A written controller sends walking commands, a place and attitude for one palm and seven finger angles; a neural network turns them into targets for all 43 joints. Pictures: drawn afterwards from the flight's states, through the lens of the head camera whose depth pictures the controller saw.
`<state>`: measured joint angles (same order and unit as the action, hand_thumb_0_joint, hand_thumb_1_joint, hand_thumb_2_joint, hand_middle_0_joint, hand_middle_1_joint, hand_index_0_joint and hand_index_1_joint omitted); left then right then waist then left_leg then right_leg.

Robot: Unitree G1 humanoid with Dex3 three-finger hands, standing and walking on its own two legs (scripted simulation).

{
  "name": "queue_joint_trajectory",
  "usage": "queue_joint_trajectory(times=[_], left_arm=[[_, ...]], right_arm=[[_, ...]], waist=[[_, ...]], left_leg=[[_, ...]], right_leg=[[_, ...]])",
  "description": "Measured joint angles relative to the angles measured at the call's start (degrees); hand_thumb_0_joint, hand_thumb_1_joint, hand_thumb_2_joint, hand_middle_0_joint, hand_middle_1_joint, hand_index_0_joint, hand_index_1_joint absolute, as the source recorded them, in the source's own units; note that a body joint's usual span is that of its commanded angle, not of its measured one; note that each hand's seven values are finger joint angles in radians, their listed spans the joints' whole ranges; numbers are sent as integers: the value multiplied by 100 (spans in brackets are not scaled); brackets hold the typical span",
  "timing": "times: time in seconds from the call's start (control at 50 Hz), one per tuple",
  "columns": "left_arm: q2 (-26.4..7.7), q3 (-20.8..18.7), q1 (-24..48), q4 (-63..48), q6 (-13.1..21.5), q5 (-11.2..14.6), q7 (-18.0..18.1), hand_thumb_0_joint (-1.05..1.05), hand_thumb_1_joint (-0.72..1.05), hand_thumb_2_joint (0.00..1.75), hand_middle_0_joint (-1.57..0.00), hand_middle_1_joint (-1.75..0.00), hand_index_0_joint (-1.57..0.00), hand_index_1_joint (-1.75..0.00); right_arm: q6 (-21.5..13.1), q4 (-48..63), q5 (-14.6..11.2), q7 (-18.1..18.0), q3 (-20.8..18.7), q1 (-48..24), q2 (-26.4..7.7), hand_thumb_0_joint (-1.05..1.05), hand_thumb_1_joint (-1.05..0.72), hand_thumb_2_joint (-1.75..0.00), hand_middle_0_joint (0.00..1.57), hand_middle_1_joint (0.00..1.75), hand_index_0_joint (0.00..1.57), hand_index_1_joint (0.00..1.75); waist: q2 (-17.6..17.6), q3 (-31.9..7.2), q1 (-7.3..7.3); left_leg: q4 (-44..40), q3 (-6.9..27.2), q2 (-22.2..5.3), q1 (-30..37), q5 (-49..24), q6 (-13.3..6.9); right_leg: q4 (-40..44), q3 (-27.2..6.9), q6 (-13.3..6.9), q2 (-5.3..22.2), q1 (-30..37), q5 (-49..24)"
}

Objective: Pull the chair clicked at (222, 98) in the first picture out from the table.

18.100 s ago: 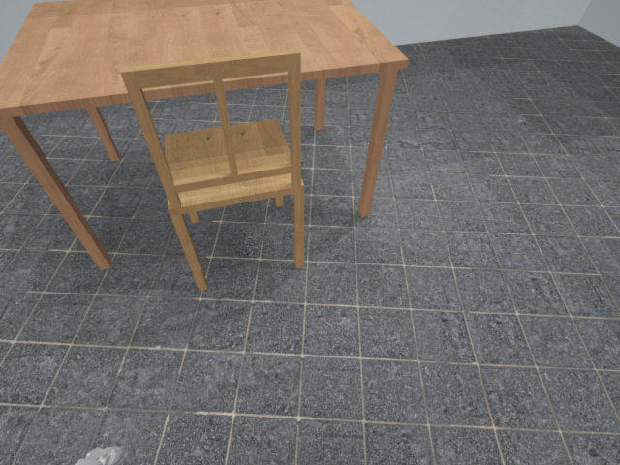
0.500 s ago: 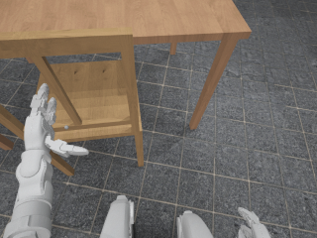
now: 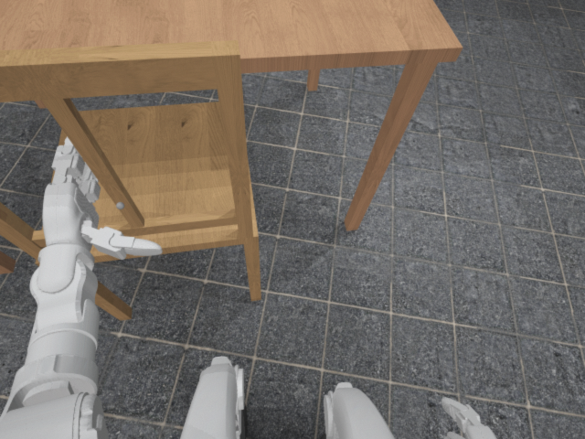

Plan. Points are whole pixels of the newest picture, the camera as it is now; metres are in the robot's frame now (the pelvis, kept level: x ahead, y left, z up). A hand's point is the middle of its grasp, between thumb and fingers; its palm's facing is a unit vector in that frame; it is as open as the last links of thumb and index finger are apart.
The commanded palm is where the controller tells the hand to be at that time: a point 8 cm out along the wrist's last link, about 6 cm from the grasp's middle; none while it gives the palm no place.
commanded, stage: push the fingers through the gap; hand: left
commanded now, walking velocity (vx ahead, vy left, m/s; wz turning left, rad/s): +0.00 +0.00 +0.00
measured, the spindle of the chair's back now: (105, 174) +0.46 +0.28 +0.03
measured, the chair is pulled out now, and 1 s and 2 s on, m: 0.00 0.00 0.03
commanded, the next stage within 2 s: hook a spindle and tug to test in 0.58 s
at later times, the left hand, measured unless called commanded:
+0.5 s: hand (124, 193) +0.43 +0.24 +0.03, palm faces +0.18 -0.98 -0.05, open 16.9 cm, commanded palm +0.40 +0.28 +0.03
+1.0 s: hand (125, 190) +0.44 +0.24 +0.03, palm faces +0.19 -0.98 -0.04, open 15.8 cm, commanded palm +0.41 +0.28 +0.03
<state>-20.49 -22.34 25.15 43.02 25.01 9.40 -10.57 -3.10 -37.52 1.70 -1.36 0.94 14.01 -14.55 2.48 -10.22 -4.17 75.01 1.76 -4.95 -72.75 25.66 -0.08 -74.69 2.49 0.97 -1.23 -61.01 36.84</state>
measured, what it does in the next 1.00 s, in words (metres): stands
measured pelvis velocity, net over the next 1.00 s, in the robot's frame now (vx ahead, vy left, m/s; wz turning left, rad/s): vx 0.01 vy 0.00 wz -0.01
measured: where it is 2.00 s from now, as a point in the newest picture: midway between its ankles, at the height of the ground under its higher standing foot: outside the picture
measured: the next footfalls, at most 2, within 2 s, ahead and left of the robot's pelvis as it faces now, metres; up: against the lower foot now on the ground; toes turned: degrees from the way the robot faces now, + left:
none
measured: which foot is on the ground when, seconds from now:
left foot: down 0.00-1.00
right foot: down 0.00-1.00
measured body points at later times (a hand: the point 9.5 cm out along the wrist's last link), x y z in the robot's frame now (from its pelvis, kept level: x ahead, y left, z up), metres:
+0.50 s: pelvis +0.00 +0.00 +0.00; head +0.12 +0.02 +0.43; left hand +0.42 +0.29 +0.04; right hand +0.08 -0.26 -0.12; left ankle +0.08 +0.12 -0.61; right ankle -0.01 -0.14 -0.61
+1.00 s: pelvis +0.01 +0.00 +0.00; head +0.13 +0.02 +0.43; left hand +0.42 +0.29 +0.04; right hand +0.10 -0.26 -0.12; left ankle +0.08 +0.12 -0.61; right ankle -0.01 -0.14 -0.61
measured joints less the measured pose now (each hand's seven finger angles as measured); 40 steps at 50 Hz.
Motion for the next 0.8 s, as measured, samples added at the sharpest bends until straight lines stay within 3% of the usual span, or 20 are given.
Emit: queue_joint_trajectory(times=[0.2,0.8], left_arm=[[-173,-217,463,515,92,-191,95,-2,-50,30,-6,-8,-6,-8],[-291,-287,557,602,107,-139,-59,-2,-50,30,-7,-13,-8,-13]], right_arm=[[141,12,55,32,47,14,26,1,-90,-90,21,30,20,30],[330,21,34,78,6,71,13,1,-90,-90,21,30,20,30]], waist=[[-16,-5,-106],[-18,23,-147]], left_leg=[[61,-2,-30,-116,0,1],[50,-7,-47,-154,44,6]], right_leg=[[-69,-13,-3,-29,-130,-5],[-29,-29,-5,-52,-167,12]])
